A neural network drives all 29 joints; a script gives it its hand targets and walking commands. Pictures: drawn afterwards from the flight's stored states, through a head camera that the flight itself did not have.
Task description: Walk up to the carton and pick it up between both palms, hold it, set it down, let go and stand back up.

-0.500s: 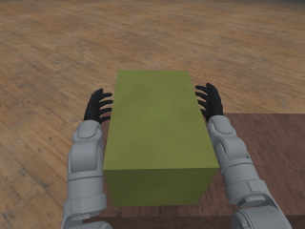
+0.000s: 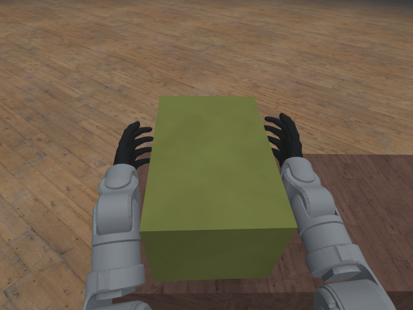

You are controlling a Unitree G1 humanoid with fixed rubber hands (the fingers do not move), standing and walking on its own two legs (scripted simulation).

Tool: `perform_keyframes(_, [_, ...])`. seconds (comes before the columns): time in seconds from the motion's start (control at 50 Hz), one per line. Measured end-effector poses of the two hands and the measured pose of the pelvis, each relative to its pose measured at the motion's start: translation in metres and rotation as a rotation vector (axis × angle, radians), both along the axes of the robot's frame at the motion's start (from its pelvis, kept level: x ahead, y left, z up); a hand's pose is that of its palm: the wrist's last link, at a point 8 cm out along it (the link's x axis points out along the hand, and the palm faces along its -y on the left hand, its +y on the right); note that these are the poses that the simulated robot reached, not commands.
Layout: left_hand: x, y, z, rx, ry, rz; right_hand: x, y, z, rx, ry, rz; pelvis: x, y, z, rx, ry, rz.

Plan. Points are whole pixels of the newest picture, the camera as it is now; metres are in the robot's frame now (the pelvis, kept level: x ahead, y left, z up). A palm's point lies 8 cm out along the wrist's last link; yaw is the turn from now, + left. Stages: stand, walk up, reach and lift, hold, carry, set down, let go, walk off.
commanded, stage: hold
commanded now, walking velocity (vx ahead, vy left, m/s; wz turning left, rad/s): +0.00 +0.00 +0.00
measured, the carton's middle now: (209, 179) +0.36 +0.00 +0.12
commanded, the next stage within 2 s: none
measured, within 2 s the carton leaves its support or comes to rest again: neither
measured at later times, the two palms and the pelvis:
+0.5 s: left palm (127, 164) +0.36 +0.15 +0.17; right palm (288, 155) +0.36 -0.15 +0.17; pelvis +0.00 +0.00 +0.00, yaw +0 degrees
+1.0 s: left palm (128, 162) +0.36 +0.15 +0.17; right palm (290, 154) +0.36 -0.15 +0.17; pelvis +0.00 +0.00 +0.00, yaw +0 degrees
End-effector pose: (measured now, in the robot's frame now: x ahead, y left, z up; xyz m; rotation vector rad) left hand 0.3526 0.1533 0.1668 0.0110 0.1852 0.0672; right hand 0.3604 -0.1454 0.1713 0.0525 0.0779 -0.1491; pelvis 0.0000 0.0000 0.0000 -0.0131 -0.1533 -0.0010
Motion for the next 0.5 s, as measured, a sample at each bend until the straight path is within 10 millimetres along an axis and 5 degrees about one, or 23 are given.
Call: perform_keyframes(0.5, [0.0027, 0.0002, -0.0003, 0.001, 0.006, -0.002, 0.0021, 0.0001, 0.0001, -0.009, 0.005, 0.000, 0.0000, 0.0001, 0.0001, 0.000, 0.001, -0.001])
